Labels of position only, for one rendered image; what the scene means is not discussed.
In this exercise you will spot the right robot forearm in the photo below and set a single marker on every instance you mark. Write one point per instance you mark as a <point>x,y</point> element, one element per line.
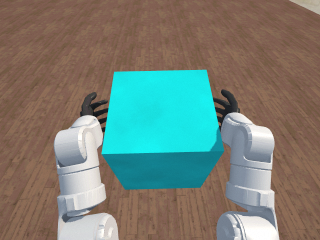
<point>251,160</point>

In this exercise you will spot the left robot forearm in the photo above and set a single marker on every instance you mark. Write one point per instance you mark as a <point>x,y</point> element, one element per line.
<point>77,164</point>

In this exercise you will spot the carton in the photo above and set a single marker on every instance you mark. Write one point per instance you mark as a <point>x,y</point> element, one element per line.
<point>162,130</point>

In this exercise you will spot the left robot upper arm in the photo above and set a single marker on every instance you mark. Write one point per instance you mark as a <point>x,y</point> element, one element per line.
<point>100,226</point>

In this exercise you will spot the right robot hand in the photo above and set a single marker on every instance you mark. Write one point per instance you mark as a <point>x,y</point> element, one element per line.
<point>230,107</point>

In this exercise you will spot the right robot upper arm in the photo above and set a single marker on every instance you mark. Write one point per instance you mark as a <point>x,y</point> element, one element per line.
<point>236,225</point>

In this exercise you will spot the left robot hand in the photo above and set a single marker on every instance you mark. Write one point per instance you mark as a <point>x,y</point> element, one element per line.
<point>88,108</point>

